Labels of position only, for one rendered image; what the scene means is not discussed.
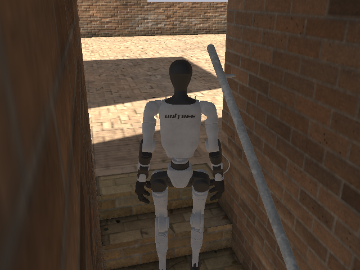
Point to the stairs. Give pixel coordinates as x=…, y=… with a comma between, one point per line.
x=128, y=232

